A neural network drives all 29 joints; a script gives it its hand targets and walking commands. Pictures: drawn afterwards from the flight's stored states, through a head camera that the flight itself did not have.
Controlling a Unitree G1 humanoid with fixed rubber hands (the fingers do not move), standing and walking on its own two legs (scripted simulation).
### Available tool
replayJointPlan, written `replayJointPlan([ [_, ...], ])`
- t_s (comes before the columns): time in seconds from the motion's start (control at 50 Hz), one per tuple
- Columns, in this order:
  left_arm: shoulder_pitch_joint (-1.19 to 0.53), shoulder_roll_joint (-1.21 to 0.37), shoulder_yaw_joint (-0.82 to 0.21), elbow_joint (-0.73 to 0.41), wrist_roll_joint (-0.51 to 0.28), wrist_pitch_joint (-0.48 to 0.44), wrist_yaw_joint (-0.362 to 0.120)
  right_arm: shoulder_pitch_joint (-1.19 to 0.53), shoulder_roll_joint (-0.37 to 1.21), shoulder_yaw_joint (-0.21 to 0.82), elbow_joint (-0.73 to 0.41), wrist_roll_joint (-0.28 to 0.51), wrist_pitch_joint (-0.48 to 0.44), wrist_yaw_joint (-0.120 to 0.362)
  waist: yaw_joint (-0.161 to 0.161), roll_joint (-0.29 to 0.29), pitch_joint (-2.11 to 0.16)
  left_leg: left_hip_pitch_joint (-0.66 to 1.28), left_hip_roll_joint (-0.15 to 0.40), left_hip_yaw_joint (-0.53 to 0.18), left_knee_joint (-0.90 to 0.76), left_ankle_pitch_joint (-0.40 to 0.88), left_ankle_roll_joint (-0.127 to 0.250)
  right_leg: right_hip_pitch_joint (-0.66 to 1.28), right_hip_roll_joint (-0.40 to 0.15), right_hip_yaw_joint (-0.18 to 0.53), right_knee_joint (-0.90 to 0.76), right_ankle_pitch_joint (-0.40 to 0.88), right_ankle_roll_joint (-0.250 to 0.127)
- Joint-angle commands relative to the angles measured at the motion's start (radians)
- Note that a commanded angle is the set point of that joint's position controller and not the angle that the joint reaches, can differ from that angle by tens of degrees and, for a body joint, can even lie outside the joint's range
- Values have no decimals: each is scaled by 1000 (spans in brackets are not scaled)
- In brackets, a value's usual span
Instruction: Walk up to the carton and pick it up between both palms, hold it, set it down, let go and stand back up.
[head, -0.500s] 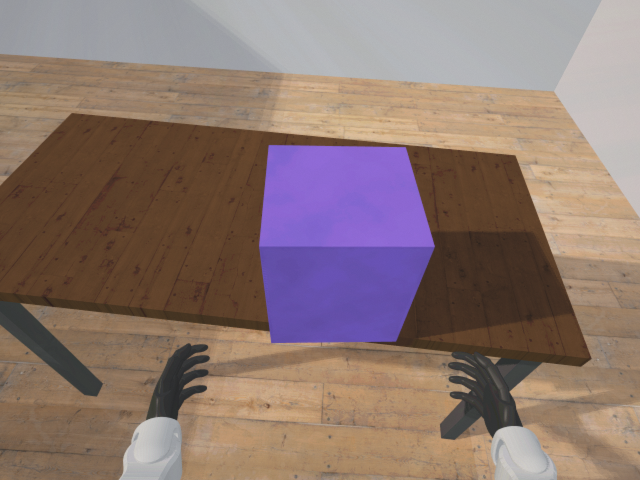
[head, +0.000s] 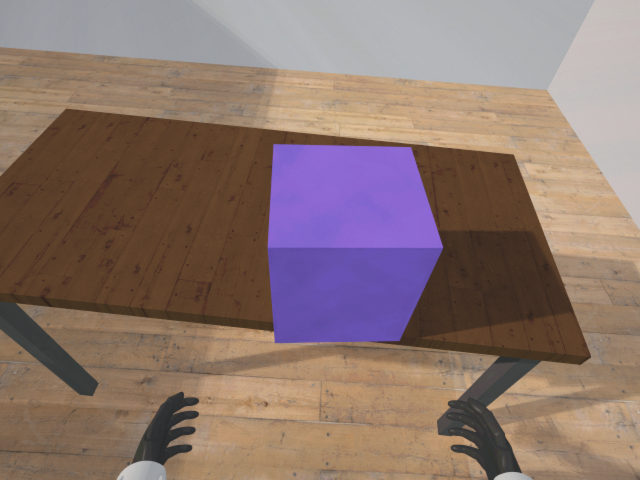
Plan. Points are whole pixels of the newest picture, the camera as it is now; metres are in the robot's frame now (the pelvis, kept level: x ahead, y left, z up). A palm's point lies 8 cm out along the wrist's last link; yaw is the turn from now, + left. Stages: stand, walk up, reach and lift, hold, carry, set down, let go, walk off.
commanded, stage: set down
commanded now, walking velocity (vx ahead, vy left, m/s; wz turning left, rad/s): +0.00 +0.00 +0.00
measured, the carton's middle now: (340, 248) +0.44 -0.01 +0.00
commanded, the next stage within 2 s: let go in 0.20 s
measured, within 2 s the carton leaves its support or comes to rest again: neither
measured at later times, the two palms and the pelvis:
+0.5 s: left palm (142, 472) +0.14 +0.23 -0.09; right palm out of the picture +0.14 -0.22 -0.09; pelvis -0.01 +0.00 +0.00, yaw +1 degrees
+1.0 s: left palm out of the picture +0.08 +0.25 -0.11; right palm out of the picture +0.09 -0.26 -0.11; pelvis -0.01 -0.01 -0.01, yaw +2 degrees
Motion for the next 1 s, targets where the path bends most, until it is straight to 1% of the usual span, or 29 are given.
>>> replayJointPlan([
  [0.0, -86, 79, 28, -180, 4, -1, 7, -84, -126, -50, -144, -7, -16, 0, 1, 56, -138, 47, 17, 2, -27, 218, -25, -18, -19, -14, -46, 125, -28],
  [0.04, -87, 92, 34, -182, 5, 9, 6, -86, -130, -48, -151, -11, -11, 0, 3, 53, -145, 42, 16, 1, -16, 242, -26, -10, -17, -15, -37, 158, -24],
  [0.06, -84, 97, 31, -175, 7, 15, 4, -80, -128, -51, -140, -13, -6, -1, -5, 55, -131, 36, 14, 2, -13, 245, -27, -8, -19, -14, -36, 170, -24],
  [0.08, -77, 97, 33, -177, 9, 20, 2, -75, -130, -49, -142, -15, -2, -1, -3, 57, -131, 41, 15, 2, -14, 249, -30, -5, -18, -18, -35, 172, -24],
  [0.12, -74, 101, 32, -174, 7, 32, -5, -69, -128, -58, -136, -25, 3, -5, -15, 56, -125, 42, 12, 3, -9, 253, -31, -10, -20, -17, -37, 181, -21],
  [0.14, -63, 100, 32, -159, 6, 39, -12, -57, -124, -51, -129, -27, 7, -8, -16, 43, -126, 46, 9, 3, -6, 248, -29, -9, -23, -16, -39, 187, -16],
  [0.16, -65, 104, 32, -153, 6, 45, -17, -57, -122, -48, -123, -30, 10, -11, -17, 48, -123, 47, 7, 2, -4, 253, -30, -9, -24, -17, -38, 196, -15],
  [0.2, -67, 108, 37, -151, 11, 53, -22, -56, -126, -53, -111, -34, 14, -12, -17, 57, -123, 47, 8, 4, -5, 252, -33, -12, -19, -23, -37, 177, -16],
  [0.24, -73, 112, 41, -135, 8, 60, -25, -69, -123, -54, -119, -44, 15, -12, -9, 42, -112, 33, 9, 9, -6, 236, -28, -15, -17, -25, -36, 153, -15],
  [0.3, -90, 117, 35, -135, 2, 64, -25, -68, -114, -55, -117, -50, 21, -14, -13, 45, -103, 26, 11, 9, -5, 209, -27, -29, -22, -26, -33, 125, -14],
  [0.38, -89, 124, 41, -133, 0, 70, -30, -66, -118, -58, -130, -58, 24, -16, -15, 23, -95, 9, 5, 14, -5, 196, -22, -19, -23, -24, -31, 130, -7],
  [0.4, -95, 131, 43, -137, 1, 69, -29, -61, -112, -62, -132, -58, 24, -16, -15, 37, -103, 7, 5, 14, -5, 191, -23, -16, -23, -23, -26, 131, -8],
  [0.48, -93, 133, 38, -150, -8, 66, -26, -62, -118, -68, -144, -61, 17, -13, -14, 36, -120, 2, 6, 13, 4, 196, -25, -17, -23, -25, -15, 138, -7],
  [0.52, -89, 130, 36, -142, -9, 68, -27, -52, -119, -65, -138, -59, 18, -14, -19, 34, -107, -3, 4, 15, 6, 191, -25, -18, -26, -21, -17, 141, -7],
  [0.56, -89, 140, 42, -155, -4, 66, -23, -51, -121, -67, -142, -54, 16, -12, -11, 51, -118, -5, 3, 15, 9, 199, -28, -12, -27, -20, -9, 154, -9],
  [0.58, -83, 135, 41, -152, -6, 64, -21, -50, -127, -68, -144, -54, 12, -11, -11, 46, -130, -9, 4, 14, 12, 203, -29, -11, -27, -18, -8, 154, -10],
  [0.6, -92, 136, 40, -150, -9, 65, -23, -53, -124, -67, -145, -57, 15, -12, -13, 39, -113, -13, 3, 13, 10, 185, -27, -18, -28, -16, -12, 138, -9],
  [0.66, -97, 143, 43, -155, -2, 68, -17, -49, -115, -64, -145, -56, 20, -13, -14, 52, -114, -25, 0, 15, 5, 150, -26, -17, -36, -10, -12, 115, -6],
  [0.72, -91, 140, 42, -156, -7, 77, -19, -47, -115, -55, -169, -55, 24, -10, -5, 26, -107, -38, 0, 18, 2, 137, -20, -18, -38, -9, -9, 112, -4],
  [0.74, 72, 166, 81, 1, 47, 3, -24, 34, -177, -54, -81, -41, 114, -45, 0, 83, -216, -73, 69, -103, 109, 282, 10, -19, -107, 62, 62, 278, 6],
  [0.76, 96, 182, 81, 28, 45, -17, -35, 54, -185, -50, -86, -38, 150, -58, -8, 66, -222, -51, 84, -112, 110, 242, 18, -12, -128, 76, 57, 274, 10],
  [0.78, 75, 181, 81, 30, 44, -32, -41, 65, -186, -48, -91, -35, 164, -62, -21, 43, -225, -36, 92, -117, 110, 249, 21, -20, -128, 79, 59, 295, 15],
  [0.8, 56, 171, 78, 27, 46, -47, -44, 55, -191, -48, -95, -37, 171, -64, -22, 37, -240, -14, 94, -120, 120, 272, 21, -17, -129, 89, 59, 334, 16],
  [0.82, 47, 163, 75, 28, 43, -57, -47, 58, -186, -44, -93, -36, 178, -65, -26, 19, -228, -22, 96, -124, 117, 251, 17, -37, -133, 92, 56, 326, 14],
  [0.86, 35, 156, 72, 41, 40, -64, -52, 72, -183, -37, -85, -37, 187, -66, -35, 26, -167, -65, 93, -130, 100, 180, 10, -76, -128, 88, 37, 253, 6],
  [0.88, 36, 155, 70, 51, 40, -66, -53, 78, -186, -36, -81, -37, 189, -64, -42, 20, -142, -78, 92, -130, 92, 163, 8, -84, -126, 87, 32, 249, 5],
  [0.9, 33, 153, 68, 59, 39, -66, -55, 76, -188, -34, -77, -37, 191, -63, -39, 30, -113, -91, 93, -135, 82, 149, 6, -98, -124, 91, 30, 232, 6],
  [0.94, 48, 159, 68, 77, 36, -69, -57, 81, -192, -31, -72, -40, 193, -63, -35, 24, -65, -107, 94, -139, 74, 139, 4, -115, -125, 95, 19, 221, 8],
  [0.98, 60, 165, 65, 100, 38, -69, -56, 104, -200, -29, -60, -40, 194, -63, -41, 42, -39, -128, 93, -146, 63, 130, 7, -119, -128, 98, 14, 202, 7],
])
